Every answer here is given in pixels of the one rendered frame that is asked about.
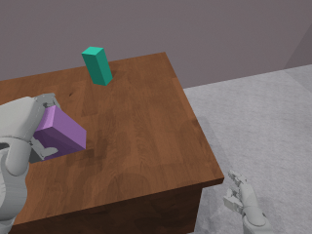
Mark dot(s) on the table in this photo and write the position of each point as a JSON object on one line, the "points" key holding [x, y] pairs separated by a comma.
{"points": [[146, 160]]}

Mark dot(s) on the sponge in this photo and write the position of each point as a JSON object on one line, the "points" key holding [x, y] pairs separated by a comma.
{"points": [[59, 131]]}

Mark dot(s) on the left robot forearm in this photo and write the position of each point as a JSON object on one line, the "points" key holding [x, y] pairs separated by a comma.
{"points": [[14, 166]]}

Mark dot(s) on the robot right hand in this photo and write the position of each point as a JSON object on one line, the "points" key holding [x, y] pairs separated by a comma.
{"points": [[243, 197]]}

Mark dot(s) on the robot left hand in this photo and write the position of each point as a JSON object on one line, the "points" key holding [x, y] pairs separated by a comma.
{"points": [[20, 119]]}

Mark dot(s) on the right robot forearm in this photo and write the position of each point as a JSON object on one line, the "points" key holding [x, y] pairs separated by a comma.
{"points": [[255, 221]]}

